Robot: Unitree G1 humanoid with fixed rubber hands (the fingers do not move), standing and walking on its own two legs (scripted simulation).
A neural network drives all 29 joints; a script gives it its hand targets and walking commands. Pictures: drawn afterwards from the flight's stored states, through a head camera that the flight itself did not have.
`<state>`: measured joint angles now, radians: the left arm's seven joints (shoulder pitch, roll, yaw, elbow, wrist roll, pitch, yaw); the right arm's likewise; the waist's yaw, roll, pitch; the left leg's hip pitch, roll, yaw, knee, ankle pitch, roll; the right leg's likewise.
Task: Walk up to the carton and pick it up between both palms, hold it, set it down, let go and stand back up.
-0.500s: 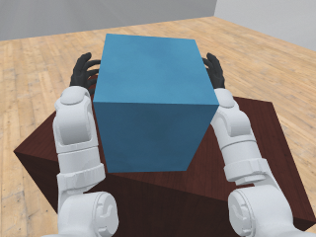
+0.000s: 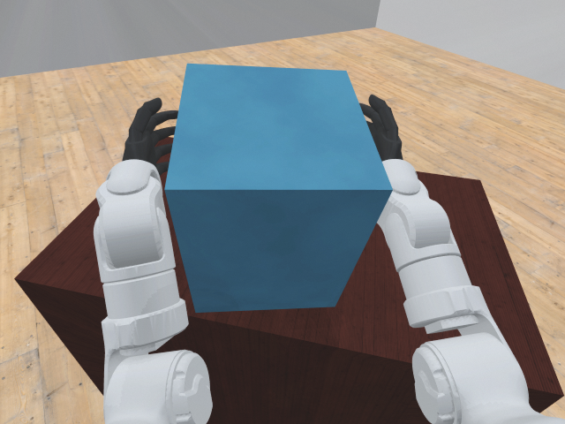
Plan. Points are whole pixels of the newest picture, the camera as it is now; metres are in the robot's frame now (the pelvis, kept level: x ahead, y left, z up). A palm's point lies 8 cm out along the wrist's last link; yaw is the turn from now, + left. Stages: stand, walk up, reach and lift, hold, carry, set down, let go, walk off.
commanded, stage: hold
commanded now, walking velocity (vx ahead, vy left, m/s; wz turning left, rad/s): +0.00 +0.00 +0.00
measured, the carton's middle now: (267, 196) +0.36 +0.00 +0.19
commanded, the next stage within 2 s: none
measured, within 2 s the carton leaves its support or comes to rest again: neither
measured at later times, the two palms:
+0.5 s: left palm (135, 159) +0.36 +0.16 +0.26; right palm (377, 155) +0.37 -0.14 +0.25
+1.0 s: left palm (134, 163) +0.35 +0.16 +0.25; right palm (375, 159) +0.37 -0.13 +0.24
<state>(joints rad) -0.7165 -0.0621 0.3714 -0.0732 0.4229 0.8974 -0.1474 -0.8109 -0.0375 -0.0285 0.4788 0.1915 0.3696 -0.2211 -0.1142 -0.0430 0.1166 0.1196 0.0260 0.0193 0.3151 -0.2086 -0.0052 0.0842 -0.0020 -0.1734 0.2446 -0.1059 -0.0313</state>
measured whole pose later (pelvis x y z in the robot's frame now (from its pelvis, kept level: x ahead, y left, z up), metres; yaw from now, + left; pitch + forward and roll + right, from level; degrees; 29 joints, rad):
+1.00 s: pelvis -0.01 +0.00 +0.00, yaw +0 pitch -12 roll +0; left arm -0.76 -0.05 0.39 -0.02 0.42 0.88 -0.15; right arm -0.83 -0.01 -0.08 0.51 0.15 0.36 -0.21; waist -0.09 -0.04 0.11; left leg 0.09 0.02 0.02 0.31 -0.19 0.00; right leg 0.05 -0.01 -0.17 0.26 -0.10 -0.03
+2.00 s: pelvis +0.00 +0.00 +0.00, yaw +0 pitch -13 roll +0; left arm -0.70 -0.06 0.37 -0.06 0.41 0.89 -0.14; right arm -0.82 -0.03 -0.03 0.50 0.19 0.38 -0.21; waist -0.11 -0.05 0.09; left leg 0.11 0.03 0.02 0.32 -0.20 -0.01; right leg 0.06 0.00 -0.17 0.26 -0.11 -0.04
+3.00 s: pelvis -0.01 +0.00 +0.00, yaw +0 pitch -12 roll +0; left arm -0.75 -0.05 0.39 0.01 0.41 0.88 -0.13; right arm -0.87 -0.03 -0.06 0.56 0.17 0.38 -0.20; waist -0.09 -0.04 0.08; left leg 0.09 0.03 0.03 0.31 -0.19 -0.01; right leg 0.04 0.00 -0.16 0.27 -0.11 -0.04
